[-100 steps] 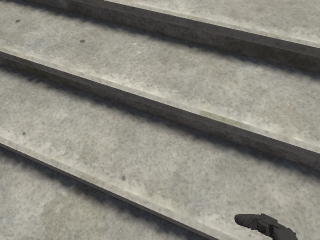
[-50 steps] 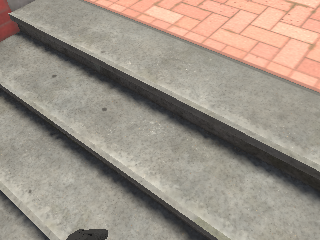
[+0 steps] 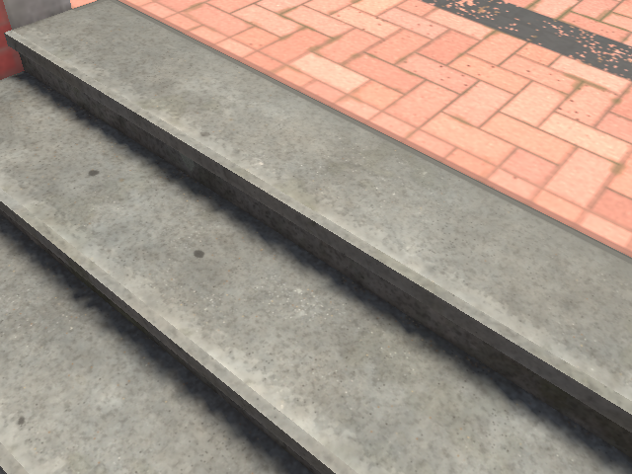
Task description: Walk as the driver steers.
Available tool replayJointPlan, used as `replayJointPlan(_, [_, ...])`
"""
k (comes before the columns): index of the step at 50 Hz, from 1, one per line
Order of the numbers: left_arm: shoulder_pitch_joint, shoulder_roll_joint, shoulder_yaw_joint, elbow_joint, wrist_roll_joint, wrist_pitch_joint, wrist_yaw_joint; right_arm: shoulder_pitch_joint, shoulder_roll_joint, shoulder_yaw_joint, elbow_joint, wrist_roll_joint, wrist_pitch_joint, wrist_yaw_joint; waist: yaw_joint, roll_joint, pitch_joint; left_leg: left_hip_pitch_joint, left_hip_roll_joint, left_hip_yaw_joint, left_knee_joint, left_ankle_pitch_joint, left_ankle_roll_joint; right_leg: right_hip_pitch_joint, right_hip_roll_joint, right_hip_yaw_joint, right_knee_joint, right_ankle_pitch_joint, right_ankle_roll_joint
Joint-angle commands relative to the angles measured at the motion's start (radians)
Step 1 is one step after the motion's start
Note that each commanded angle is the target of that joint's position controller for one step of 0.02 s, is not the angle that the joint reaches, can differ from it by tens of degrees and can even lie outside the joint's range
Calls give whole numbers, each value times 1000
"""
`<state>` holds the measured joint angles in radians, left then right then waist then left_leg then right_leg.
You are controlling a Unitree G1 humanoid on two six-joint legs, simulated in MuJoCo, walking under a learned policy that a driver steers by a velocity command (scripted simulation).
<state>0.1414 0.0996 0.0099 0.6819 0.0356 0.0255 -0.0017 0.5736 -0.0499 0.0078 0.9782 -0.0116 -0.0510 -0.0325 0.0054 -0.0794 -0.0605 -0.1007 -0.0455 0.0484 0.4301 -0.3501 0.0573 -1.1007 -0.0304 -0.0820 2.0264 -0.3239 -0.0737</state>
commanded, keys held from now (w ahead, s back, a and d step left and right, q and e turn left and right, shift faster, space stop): w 1.00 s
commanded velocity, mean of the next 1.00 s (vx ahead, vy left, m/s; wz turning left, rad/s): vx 0.47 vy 0.00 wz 0.00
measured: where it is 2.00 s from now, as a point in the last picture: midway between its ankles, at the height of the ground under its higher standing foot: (334, 163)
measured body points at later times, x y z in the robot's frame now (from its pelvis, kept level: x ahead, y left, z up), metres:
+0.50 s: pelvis +0.24 -0.04 +0.12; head +0.25 -0.05 +0.57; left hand +0.18 +0.19 -0.02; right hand +0.43 -0.23 +0.03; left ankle +0.34 +0.11 -0.41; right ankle +0.19 -0.09 -0.61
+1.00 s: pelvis +0.57 +0.02 +0.23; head +0.58 +0.01 +0.68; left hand +0.72 +0.25 +0.13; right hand +0.63 -0.23 +0.09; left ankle +0.63 +0.05 -0.48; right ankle +0.52 -0.13 -0.30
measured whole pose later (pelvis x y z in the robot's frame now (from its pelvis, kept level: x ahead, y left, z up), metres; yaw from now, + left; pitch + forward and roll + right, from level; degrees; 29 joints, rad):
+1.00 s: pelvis +0.57 +0.02 +0.23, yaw -2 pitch +2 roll +1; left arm 0.20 0.17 0.05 0.72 0.02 -0.09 0.01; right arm 0.29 -0.20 -0.06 0.91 -0.03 -0.08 0.01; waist 0.03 -0.01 -0.02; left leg -0.46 -0.07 0.20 0.73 -0.29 0.15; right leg -0.74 -0.01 0.09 1.73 -0.14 -0.11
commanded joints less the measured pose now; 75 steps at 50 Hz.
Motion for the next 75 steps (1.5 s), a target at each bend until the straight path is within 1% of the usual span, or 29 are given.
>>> replayJointPlan(1, [-196,15,-12,-151,-10,-12,7,11,-163,-36,-29,-3,-29,-20,14,167,234,-49,271,-310,-379,-98,162,-218,-36,6,-122,-54,-18])
replayJointPlan(6, [-230,-18,-29,-156,-15,-18,2,51,-151,-43,-15,4,-36,-24,-13,143,103,146,253,-99,-391,618,175,69,-37,-82,-530,-138,-65])
replayJointPlan(8, [-121,-13,-20,-108,-40,-27,15,-2,-187,-48,-51,2,-43,-14,47,208,-5,43,240,-16,-219,1425,160,490,93,-172,-753,-261,-92])
replayJointPlan(10, [102,86,17,-59,-42,-36,36,-13,-274,-71,-54,22,-62,15,161,301,-143,106,288,-23,114,1723,140,739,151,-107,-961,-210,-121])
replayJointPlan(11, [222,166,47,-39,-11,-49,44,-54,-280,-80,-88,26,-79,27,221,283,-205,-37,243,-36,406,1496,108,908,47,166,-1106,-325,-176])
replayJointPlan(12, [340,293,82,12,8,-48,48,-115,-203,-79,-161,46,-84,68,225,-74,-242,-397,20,-44,838,656,36,1065,-232,821,-1550,-418,-301])
replayJointPlan(13, [276,310,95,43,-18,-41,45,-149,-183,-90,-186,-21,-86,92,161,-105,-215,-566,-57,-214,1180,181,30,1046,-285,1174,-1816,-376,-294])
replayJointPlan(16, [129,127,58,136,-7,-85,13,-267,-100,-58,-293,-40,-56,70,-16,131,119,-753,45,-165,1409,241,64,668,-242,631,-1694,-357,-172])
replayJointPlan(19, [202,23,25,257,-1,-123,-5,-256,-16,-13,-314,-20,-3,47,-88,68,162,-910,30,-204,1503,171,90,635,-148,316,-1675,-89,-90])
replayJointPlan(25, [278,138,39,265,-34,-157,5,-441,-122,-26,-377,-37,13,62,-68,53,113,-856,83,18,1043,318,24,718,-77,97,-1804,384,-58])
replayJointPlan(31, [572,139,55,310,3,-155,55,-762,-61,-10,-488,-29,16,43,73,-9,123,-1539,156,40,1330,-122,30,1428,-229,285,-1821,372,-182])
replayJointPlan(35, [581,108,45,337,-20,-122,68,-880,-39,26,-566,-18,8,78,86,57,178,-1266,159,140,1039,-164,65,1273,-195,170,-2019,541,-162])
replayJointPlan(36, [501,79,26,312,-42,-118,63,-788,-22,32,-517,-6,22,91,44,140,115,-911,96,213,870,-47,104,1123,-134,59,-2014,900,-131])
replayJointPlan(37, [468,143,33,281,-44,-130,53,-693,-27,26,-501,25,23,87,-2,66,63,-588,41,242,723,54,116,996,-171,66,-1961,1300,-132])
replayJointPlan(39, [406,335,81,258,-54,-170,22,-264,-166,-44,-402,21,27,52,-223,-101,-208,-159,-48,149,587,94,160,1078,-224,66,-1515,1820,-84])
replayJointPlan(40, [385,323,91,239,-81,-192,4,-157,-235,-72,-347,5,19,40,-254,-107,-315,56,12,-28,490,86,189,953,-157,73,-1255,1570,-45])
replayJointPlan(41, [439,212,66,193,-117,-201,-25,-88,-365,-111,-310,-25,-1,41,-220,233,-429,313,362,-621,230,230,347,631,61,97,-719,631,24])
replayJointPlan(42, [433,259,97,201,-51,-205,-38,-154,-362,-117,-313,-15,24,35,-179,249,-528,226,394,-977,-48,333,316,651,175,201,-336,124,16])
replayJointPlan(45, [262,75,56,82,-3,-157,-2,-349,-185,-72,-202,-11,-14,39,3,-32,-82,-192,325,-581,-39,-36,199,407,21,171,-165,185,-14])
replayJointPlan(47, [244,-1,15,38,-5,-114,14,-353,-84,-41,-128,-31,-41,46,87,39,45,-392,257,-349,-47,60,149,365,-11,205,-161,161,-52])
replayJointPlan(52, [202,35,14,34,-2,-75,23,-217,-163,-46,-68,-11,-103,58,72,93,65,-324,218,-150,-133,434,78,233,9,157,-301,248,-24])
replayJointPlan(56, [11,21,8,-17,4,-73,31,-68,-172,-46,-20,-10,-101,59,15,137,49,-93,201,-146,-133,307,54,-66,-16,80,-131,190,-35])
replayJointPlan(64, [-273,-7,-32,-162,-3,-55,2,90,-163,-51,44,-19,-67,-13,-27,180,117,166,251,-218,-245,385,113,-292,-74,2,-287,-11,-25])
replayJointPlan(67, [-254,-3,-34,-132,-39,-49,-8,15,-182,-52,-11,-2,-54,-8,-6,120,108,97,253,-59,-321,919,129,107,-28,-121,-689,-99,-80])
replayJointPlan(69, [-115,0,-22,-68,-48,-41,2,10,-239,-62,-23,7,-53,-4,52,204,18,85,277,0,-159,1619,124,413,88,-211,-774,-155,-122])
replayJointPlan(71, [171,93,14,23,-36,-50,16,-36,-290,-74,-36,20,-63,12,179,269,-117,72,278,26,229,1709,94,740,120,-78,-987,-128,-171])
replayJointPlan(72, [305,198,55,65,-15,-59,21,-38,-260,-71,-88,50,-72,29,214,133,-211,-222,165,24,587,1353,42,1004,-71,334,-1145,-294,-251])
replayJointPlan(73, [318,284,83,94,-23,-51,21,-99,-232,-84,-139,18,-75,61,195,-97,-216,-458,-95,-28,1019,158,3,1044,-245,917,-1576,-250,-346])
replayJointPlan(75, [104,220,67,108,-30,-67,16,-146,-167,-71,-219,-13,-68,73,28,34,-24,-636,-9,-159,1236,157,42,841,-270,882,-1674,-323,-260])
Velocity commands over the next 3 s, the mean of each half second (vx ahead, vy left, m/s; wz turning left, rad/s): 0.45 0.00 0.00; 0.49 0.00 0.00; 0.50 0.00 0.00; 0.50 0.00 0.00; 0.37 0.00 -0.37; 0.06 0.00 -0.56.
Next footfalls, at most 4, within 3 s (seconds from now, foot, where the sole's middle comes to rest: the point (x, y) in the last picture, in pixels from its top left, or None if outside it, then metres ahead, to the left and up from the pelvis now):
0.20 right None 0.23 -0.10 -0.64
0.78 left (286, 367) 0.67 0.05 -0.51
1.42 right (359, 202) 1.01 -0.08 -0.38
1.98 left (310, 115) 1.33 0.03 -0.38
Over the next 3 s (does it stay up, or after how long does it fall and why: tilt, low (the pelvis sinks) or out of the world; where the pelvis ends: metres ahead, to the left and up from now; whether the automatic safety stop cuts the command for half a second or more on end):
stays up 1.50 -0.06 0.39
